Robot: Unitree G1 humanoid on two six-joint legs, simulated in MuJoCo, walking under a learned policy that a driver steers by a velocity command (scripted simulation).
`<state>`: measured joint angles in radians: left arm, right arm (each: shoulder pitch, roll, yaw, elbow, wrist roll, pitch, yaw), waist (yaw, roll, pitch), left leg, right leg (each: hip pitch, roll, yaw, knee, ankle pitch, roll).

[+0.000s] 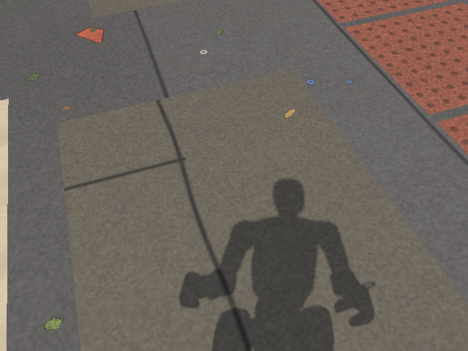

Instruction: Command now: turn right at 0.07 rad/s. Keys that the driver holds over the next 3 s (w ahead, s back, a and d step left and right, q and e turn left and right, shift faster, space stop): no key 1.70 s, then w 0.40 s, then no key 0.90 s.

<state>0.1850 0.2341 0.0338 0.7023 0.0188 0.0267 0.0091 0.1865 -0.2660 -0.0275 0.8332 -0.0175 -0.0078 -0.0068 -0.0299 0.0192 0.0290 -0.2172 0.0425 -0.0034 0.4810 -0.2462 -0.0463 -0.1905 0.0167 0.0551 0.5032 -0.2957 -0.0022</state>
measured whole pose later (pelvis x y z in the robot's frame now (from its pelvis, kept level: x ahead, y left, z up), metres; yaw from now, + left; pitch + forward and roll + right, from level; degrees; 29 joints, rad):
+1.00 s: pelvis +0.00 +0.00 +0.00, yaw +0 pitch -2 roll +0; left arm 0.24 0.22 0.01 1.04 0.00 0.00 0.03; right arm 0.24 -0.22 -0.02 1.10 0.00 0.01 -0.05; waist -0.01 0.00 0.04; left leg -0.20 0.05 -0.01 0.48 -0.25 -0.05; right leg -0.16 0.02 0.05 0.48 -0.29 0.00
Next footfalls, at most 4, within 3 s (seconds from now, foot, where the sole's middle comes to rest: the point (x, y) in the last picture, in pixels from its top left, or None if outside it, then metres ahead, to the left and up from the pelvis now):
2.34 right None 0.38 -0.07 -0.77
2.66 left None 0.32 0.15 -0.77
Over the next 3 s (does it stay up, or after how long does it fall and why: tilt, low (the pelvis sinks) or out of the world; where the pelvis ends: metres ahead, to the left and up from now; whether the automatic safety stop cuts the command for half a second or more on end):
stays up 0.31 0.03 0.00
